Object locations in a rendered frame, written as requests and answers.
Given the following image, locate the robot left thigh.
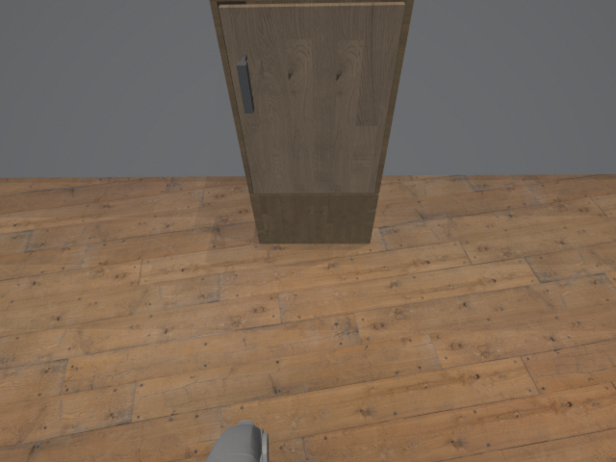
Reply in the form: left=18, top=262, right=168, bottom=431
left=205, top=424, right=269, bottom=462

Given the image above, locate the handle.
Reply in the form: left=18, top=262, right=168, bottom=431
left=237, top=54, right=254, bottom=114

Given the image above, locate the cupboard door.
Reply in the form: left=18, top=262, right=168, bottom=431
left=218, top=2, right=405, bottom=193

